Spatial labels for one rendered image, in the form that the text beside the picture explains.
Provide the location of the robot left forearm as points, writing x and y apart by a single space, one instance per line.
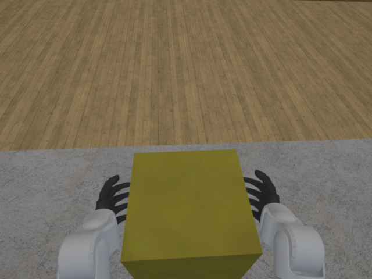
85 253

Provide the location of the carton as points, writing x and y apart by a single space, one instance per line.
189 217

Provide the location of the left robot hand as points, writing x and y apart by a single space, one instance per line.
107 200

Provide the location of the right robot hand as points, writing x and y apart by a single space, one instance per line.
266 196

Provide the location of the robot right forearm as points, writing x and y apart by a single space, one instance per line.
298 250

